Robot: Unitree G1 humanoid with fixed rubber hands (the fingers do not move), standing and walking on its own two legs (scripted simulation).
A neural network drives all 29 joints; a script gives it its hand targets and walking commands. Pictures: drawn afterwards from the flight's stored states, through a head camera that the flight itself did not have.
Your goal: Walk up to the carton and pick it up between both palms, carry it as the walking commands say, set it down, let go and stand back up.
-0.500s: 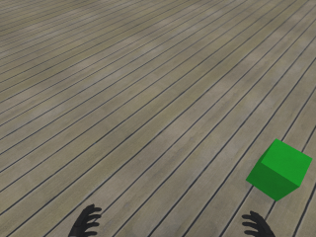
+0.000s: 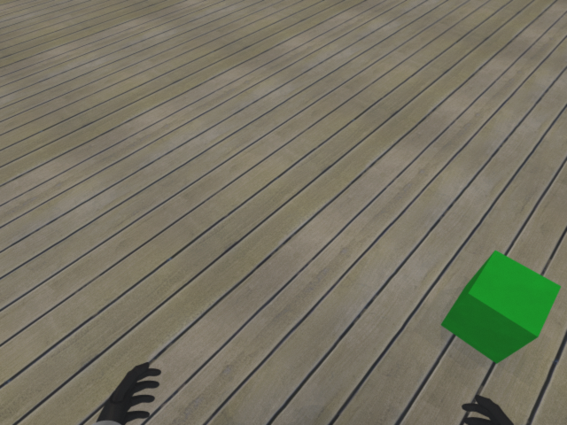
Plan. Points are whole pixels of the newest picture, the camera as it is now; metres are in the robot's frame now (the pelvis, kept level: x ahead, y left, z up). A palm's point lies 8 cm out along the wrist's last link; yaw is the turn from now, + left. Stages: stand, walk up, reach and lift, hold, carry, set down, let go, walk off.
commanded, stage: stand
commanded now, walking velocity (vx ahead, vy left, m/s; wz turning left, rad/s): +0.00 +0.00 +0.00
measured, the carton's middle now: (496, 307) +0.58 -0.66 -0.63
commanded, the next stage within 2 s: walk up in 1.80 s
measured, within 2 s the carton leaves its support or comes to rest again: neither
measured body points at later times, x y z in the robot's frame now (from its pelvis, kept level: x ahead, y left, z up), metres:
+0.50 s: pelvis +0.00 +0.00 +0.00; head +0.01 +0.00 +0.45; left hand +0.15 +0.27 -0.08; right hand +0.11 -0.29 -0.11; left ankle -0.01 +0.12 -0.72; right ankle -0.01 -0.12 -0.72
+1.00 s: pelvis -0.01 +0.00 +0.00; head -0.01 +0.00 +0.45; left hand +0.13 +0.28 -0.09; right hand +0.09 -0.29 -0.12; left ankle -0.01 +0.12 -0.72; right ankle -0.01 -0.12 -0.72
